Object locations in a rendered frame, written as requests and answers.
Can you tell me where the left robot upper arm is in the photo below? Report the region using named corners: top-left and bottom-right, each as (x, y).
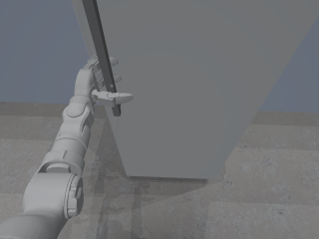
top-left (0, 172), bottom-right (84, 239)

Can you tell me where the robot left hand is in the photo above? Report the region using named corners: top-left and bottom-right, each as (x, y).
top-left (74, 54), bottom-right (134, 108)

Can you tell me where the robot left forearm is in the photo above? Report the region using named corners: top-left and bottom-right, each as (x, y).
top-left (22, 96), bottom-right (95, 212)

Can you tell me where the fridge door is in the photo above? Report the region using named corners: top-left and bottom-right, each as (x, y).
top-left (72, 0), bottom-right (319, 179)

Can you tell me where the handle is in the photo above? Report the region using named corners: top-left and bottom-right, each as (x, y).
top-left (82, 0), bottom-right (122, 117)

